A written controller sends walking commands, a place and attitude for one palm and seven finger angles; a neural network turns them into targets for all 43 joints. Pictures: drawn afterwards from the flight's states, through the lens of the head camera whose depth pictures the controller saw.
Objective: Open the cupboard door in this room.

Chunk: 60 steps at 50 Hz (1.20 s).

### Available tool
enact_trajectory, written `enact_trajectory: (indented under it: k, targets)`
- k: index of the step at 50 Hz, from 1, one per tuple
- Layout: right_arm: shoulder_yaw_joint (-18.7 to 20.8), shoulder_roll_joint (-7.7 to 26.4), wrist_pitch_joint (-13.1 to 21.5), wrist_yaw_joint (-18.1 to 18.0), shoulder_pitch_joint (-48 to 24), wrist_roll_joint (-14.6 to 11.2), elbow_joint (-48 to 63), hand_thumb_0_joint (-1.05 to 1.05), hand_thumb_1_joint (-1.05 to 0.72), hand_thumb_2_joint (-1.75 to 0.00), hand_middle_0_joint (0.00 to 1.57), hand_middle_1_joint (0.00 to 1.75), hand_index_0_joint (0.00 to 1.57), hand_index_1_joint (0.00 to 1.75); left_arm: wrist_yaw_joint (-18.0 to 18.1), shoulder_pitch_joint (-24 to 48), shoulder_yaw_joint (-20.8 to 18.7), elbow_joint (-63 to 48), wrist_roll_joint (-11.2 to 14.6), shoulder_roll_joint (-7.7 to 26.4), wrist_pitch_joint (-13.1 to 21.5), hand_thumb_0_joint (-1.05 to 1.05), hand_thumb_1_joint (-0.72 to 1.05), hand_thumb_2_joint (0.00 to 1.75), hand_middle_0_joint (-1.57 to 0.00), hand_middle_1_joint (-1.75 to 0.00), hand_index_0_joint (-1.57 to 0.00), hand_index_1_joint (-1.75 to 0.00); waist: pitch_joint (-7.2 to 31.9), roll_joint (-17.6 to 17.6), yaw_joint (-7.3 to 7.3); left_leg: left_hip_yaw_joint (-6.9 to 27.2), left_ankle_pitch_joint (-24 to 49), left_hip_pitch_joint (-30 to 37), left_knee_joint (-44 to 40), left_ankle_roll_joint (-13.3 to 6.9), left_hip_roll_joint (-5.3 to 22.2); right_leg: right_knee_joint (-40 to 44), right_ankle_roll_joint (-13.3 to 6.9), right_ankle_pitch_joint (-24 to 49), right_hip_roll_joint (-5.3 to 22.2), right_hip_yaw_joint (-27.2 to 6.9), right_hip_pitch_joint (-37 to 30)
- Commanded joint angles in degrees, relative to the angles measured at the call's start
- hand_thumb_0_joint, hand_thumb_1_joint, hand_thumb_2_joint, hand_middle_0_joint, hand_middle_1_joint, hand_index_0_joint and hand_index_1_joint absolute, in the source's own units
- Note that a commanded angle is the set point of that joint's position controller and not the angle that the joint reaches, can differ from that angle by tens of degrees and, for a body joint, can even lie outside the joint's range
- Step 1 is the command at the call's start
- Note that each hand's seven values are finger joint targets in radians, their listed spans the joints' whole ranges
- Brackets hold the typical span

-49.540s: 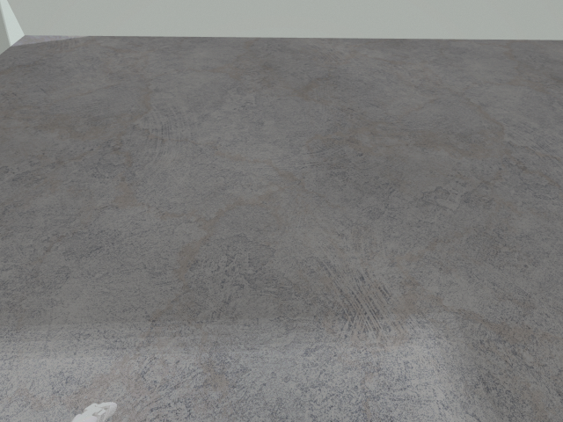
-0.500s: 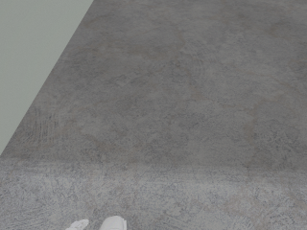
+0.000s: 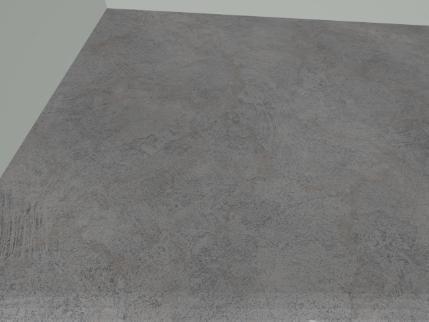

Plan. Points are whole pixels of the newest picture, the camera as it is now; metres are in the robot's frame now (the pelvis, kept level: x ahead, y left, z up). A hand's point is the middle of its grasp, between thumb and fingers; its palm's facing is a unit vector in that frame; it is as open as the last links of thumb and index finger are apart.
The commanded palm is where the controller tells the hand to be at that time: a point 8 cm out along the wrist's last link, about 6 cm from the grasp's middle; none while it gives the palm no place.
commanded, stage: walk to a spot facing it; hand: left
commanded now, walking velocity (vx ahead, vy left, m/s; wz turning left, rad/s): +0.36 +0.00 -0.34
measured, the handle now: out of the picture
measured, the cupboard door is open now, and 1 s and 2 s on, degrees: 41 41 41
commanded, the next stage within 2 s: turn to face it in 0.30 s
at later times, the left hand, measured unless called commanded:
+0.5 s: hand (191, 214) +0.39 +0.09 -0.16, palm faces -0.18 -0.96 -0.21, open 7.3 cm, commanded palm none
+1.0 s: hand (179, 196) +0.46 +0.14 -0.18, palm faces +0.11 -0.98 -0.19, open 7.3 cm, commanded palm none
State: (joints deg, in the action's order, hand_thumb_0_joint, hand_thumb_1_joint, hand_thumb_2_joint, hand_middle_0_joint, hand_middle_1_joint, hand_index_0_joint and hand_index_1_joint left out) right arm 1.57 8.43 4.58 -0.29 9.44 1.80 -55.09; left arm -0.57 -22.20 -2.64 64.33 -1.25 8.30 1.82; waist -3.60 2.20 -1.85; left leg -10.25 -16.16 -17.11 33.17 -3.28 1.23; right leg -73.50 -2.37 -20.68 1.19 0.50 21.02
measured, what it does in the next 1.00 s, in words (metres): walks ahead: right foot, then left foot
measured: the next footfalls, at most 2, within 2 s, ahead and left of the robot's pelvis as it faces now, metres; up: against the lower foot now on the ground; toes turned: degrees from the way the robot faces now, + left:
right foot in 0.38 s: +0.32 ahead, -0.14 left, +0.00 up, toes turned -15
left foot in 0.86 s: +0.49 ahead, +0.02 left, +0.00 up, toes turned +9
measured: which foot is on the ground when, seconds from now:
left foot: down 0.00-0.38, up 0.40-0.84, down 0.86-1.00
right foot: up 0.00-0.36, down 0.38-0.86, up 0.88-1.00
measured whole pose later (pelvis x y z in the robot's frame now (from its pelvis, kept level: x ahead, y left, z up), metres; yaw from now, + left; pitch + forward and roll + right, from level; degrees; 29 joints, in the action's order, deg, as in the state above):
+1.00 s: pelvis +0.42 -0.05 -0.01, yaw +5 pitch +1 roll -1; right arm 2.0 11.4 -0.2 -0.6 10.5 1.2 -55.2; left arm 1.1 -11.3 -3.2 56.5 -0.9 11.4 -1.7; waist -5.3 1.9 1.0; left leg -5.2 -15.6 -21.9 36.5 -4.7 -1.2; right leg -70.0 3.3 -28.4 3.8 3.0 24.7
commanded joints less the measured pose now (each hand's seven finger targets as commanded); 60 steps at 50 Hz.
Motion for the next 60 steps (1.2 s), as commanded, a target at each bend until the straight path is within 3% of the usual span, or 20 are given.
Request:
enact_trajectory:
  k: [1,4,13,16,17,18,19,20,23,26,30,36,41,42,43,44,45,47,51,60]
  targets:
    - [1.3,6.3,1.3,-1.3,12.5,-0.3,-3.0,0.00,-0.90,-0.90,0.20,0.30,0.20,0.30,-0.7,1.9,-0.8,-6.1,-0.6,0.6,0.1,0.00,0.90,0.90,-0.20,-0.30,-0.20,-0.30,0.2,-5.6,1.62,10.8,18.8,7.5,-21.5,-3.4,16.9,2.1,1.5,6.3,5.1,-1.8,13.3]
    - [1.6,5.8,1.1,-1.2,13.9,-0.6,-3.7,0.00,-0.90,-0.90,0.20,0.30,0.20,0.30,-1.1,4.1,-1.1,-7.1,-0.7,0.3,-0.7,0.00,0.90,0.90,-0.20,-0.30,-0.20,-0.30,0.9,-8.3,1.19,3.7,23.1,9.8,-21.9,-2.2,14.1,9.6,2.0,11.8,5.2,0.6,15.0]
    - [0.7,8.1,-0.2,-1.3,22.0,0.2,-7.0,0.00,-0.90,-0.90,0.20,0.30,0.20,0.30,-1.8,19.2,-0.8,-11.8,-0.2,3.1,-0.6,0.00,0.90,0.90,-0.20,-0.30,-0.20,-0.30,-5.2,-8.3,4.04,-1.1,40.3,16.6,-18.4,-1.3,16.6,32.4,-1.3,12.1,1.8,7.4,12.0]
    - [1.0,10.8,-0.6,-1.5,20.0,0.0,-6.6,0.00,-0.90,-0.90,0.20,0.30,0.20,0.30,-1.5,11.1,-1.5,-10.1,-0.1,5.2,-0.3,0.00,0.90,0.90,-0.20,-0.30,-0.20,-0.30,0.0,-9.2,-0.53,-2.8,57.4,18.2,-6.7,-0.7,17.3,34.5,-3.9,7.3,-2.2,9.7,0.2]
    - [1.1,11.4,-0.7,-1.5,18.1,-0.3,-6.0,0.00,-0.90,-0.90,0.20,0.30,0.20,0.30,-1.2,4.3,-2.0,-8.1,-0.2,6.6,0.2,0.00,0.90,0.90,-0.20,-0.30,-0.20,-0.30,3.3,-8.9,-3.94,-3.9,57.8,15.1,2.3,0.5,15.9,37.6,-4.7,8.6,-3.3,10.0,-9.6]
    - [1.1,11.3,-0.6,-1.0,16.0,-1.1,-5.0,0.00,-0.90,-0.90,0.20,0.30,0.20,0.30,-0.8,-5.0,-3.1,-5.6,-0.5,10.2,0.9,0.00,0.90,0.90,-0.20,-0.30,-0.20,-0.30,8.9,-4.7,-8.43,-5.3,47.7,6.0,16.7,2.3,13.1,41.1,-6.8,13.0,0.6,4.8,-24.7]
    - [0.9,6.7,-0.4,-0.9,18.7,-2.3,-3.3,0.00,-0.90,-0.90,0.20,0.30,0.20,0.30,0.1,-9.8,-4.8,-5.1,-0.5,17.1,1.3,0.00,0.90,0.90,-0.20,-0.30,-0.20,-0.30,16.6,11.0,-8.44,-4.6,-5.2,-13.0,39.1,5.6,2.3,46.2,-14.2,22.4,19.4,-25.7,-40.1]
    - [1.1,7.4,-0.8,-0.9,15.5,-2.4,-2.4,0.00,-0.90,-0.90,0.20,0.30,0.20,0.30,0.8,-7.5,-4.7,-5.5,1.2,19.1,1.1,0.00,0.90,0.90,-0.20,-0.30,-0.20,-0.30,16.1,11.0,-6.72,4.7,-18.2,-18.6,49.7,5.1,0.9,54.0,-16.7,28.1,24.6,-33.9,-36.9]
    - [0.9,3.8,-2.4,-1.0,13.2,-1.6,-4.3,0.00,-0.90,-0.90,0.20,0.30,0.20,0.30,1.9,6.1,-1.5,-8.2,1.4,9.5,1.4,0.00,0.90,0.90,-0.20,-0.30,-0.20,-0.30,2.6,0.5,1.05,10.7,-6.4,-12.8,42.2,4.5,7.2,56.8,-9.8,33.6,18.4,-12.8,-11.3]
    - [-0.1,0.2,-4.5,-0.8,19.7,-1.3,-7.3,0.00,-0.90,-0.90,0.20,0.30,0.20,0.30,1.9,8.9,0.1,-8.0,0.8,6.6,2.8,0.00,0.90,0.90,-0.20,-0.30,-0.20,-0.30,4.1,1.1,5.73,9.8,-3.5,-6.6,31.2,5.1,6.4,57.3,-6.5,43.6,14.4,0.8,-6.7]
    - [0.0,-0.5,-5.1,-0.6,16.0,-1.4,-6.5,0.00,-0.90,-0.90,0.20,0.30,0.20,0.30,2.0,6.8,0.0,-7.0,0.9,4.8,2.9,0.00,0.90,0.90,-0.20,-0.30,-0.20,-0.30,5.2,3.1,4.79,7.3,1.3,-9.7,23.4,5.5,4.2,55.6,-3.0,53.4,12.3,6.0,-13.4]
    - [0.6,2.9,-5.8,0.3,4.0,-1.2,-2.0,0.00,-0.90,-0.90,0.20,0.30,0.20,0.30,2.2,5.2,-0.8,-7.0,0.5,7.6,1.5,0.00,0.90,0.90,-0.20,-0.30,-0.20,-0.30,0.7,5.5,2.64,4.1,-1.2,-14.5,15.4,5.5,3.4,51.7,-3.8,56.5,16.0,7.4,-19.2]
    - [1.2,6.2,-5.4,0.6,7.2,-0.5,-1.0,0.00,-0.90,-0.90,0.20,0.30,0.20,0.30,2.3,6.4,-2.1,-8.6,0.4,12.2,0.8,0.00,0.90,0.90,-0.20,-0.30,-0.20,-0.30,4.3,3.5,5.58,1.0,2.9,-2.6,2.7,2.8,-1.4,36.4,-1.7,59.1,16.3,10.8,-19.4]
    - [1.9,8.2,-5.2,0.5,11.3,0.0,-1.4,0.00,-0.90,-0.90,0.20,0.30,0.20,0.30,2.2,6.9,-2.3,-9.2,0.8,12.6,0.5,0.00,0.90,0.90,-0.20,-0.30,-0.20,-0.30,7.1,0.4,7.68,3.2,14.4,5.0,-1.5,1.3,-0.2,27.3,0.2,51.4,14.9,12.0,-15.7]
    - [3.0,13.3,-4.8,0.4,14.5,0.5,-0.9,0.00,-0.90,-0.90,0.20,0.30,0.20,0.30,2.0,6.3,-2.1,-10.9,1.6,10.4,0.2,0.00,0.90,0.90,-0.20,-0.30,-0.20,-0.30,10.8,-13.2,8.44,20.8,37.9,15.3,-5.4,-5.3,12.8,13.6,4.1,19.5,7.8,13.0,-2.1]
    - [3.7,18.0,-4.8,-0.4,16.7,-0.2,-1.0,0.00,-0.90,-0.90,0.20,0.30,0.20,0.30,2.1,8.9,-1.3,-13.8,1.9,8.0,-0.2,0.00,0.90,0.90,-0.20,-0.30,-0.20,-0.30,12.8,-20.3,8.82,39.3,60.8,17.6,-8.5,-14.7,25.2,-0.2,5.7,-19.1,1.3,6.2,7.9]
    - [3.7,18.0,-5.1,-0.6,15.3,-0.6,-1.4,0.00,-0.90,-0.90,0.20,0.30,0.20,0.30,2.6,10.8,-1.5,-15.2,1.1,9.9,-1.1,0.00,0.90,0.90,-0.20,-0.30,-0.20,-0.30,12.9,-9.9,7.86,35.6,43.3,14.6,-9.7,-15.3,25.2,-3.2,4.6,-17.4,2.6,-1.5,7.6]
    - [3.5,15.0,-4.4,-1.5,9.1,-0.4,1.0,0.00,-0.90,-0.90,0.20,0.30,0.20,0.30,2.2,13.4,-2.1,-14.6,0.4,8.1,-1.6,0.00,0.90,0.90,-0.20,-0.30,-0.20,-0.30,7.1,-8.0,5.08,32.4,28.5,7.4,-12.8,-10.6,19.5,-2.1,5.7,-8.9,4.4,-2.1,12.4]
    - [3.0,13.4,-3.7,-1.4,4.4,-0.6,2.6,0.00,-0.90,-0.90,0.20,0.30,0.20,0.30,1.5,9.1,-2.3,-12.9,0.2,7.1,-3.0,0.00,0.90,0.90,-0.20,-0.30,-0.20,-0.30,7.1,-8.0,1.62,21.6,28.7,4.6,-13.1,-5.9,12.3,5.2,7.2,-0.6,3.8,-1.3,9.2]
    - [4.9,14.7,-5.1,-0.4,5.6,-0.2,3.5,0.00,-0.90,-0.90,0.20,0.30,0.20,0.30,1.5,16.3,-2.0,-17.1,0.2,7.8,-3.0,0.00,0.90,0.90,-0.20,-0.30,-0.20,-0.30,7.1,-11.8,4.00,26.3,22.9,6.6,-11.9,-6.0,10.1,23.0,8.1,-2.6,1.0,0.2,6.9]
